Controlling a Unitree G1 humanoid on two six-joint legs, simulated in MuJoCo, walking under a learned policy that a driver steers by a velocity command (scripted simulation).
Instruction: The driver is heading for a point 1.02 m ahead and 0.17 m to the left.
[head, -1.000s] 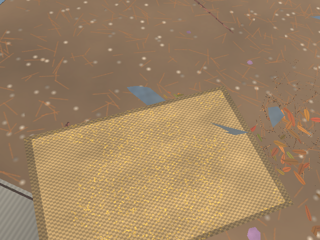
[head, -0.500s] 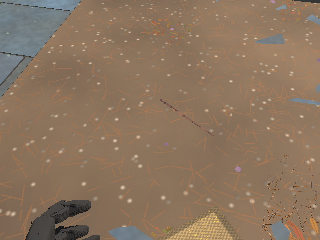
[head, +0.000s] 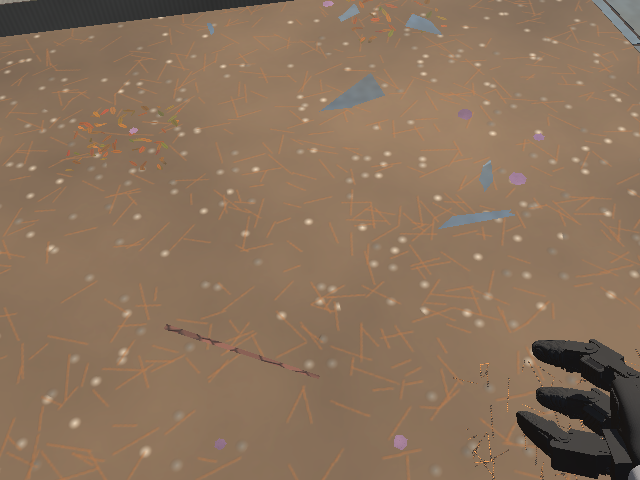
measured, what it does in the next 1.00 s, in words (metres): steps on the spot: right foot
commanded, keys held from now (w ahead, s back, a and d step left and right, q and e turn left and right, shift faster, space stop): shift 1.00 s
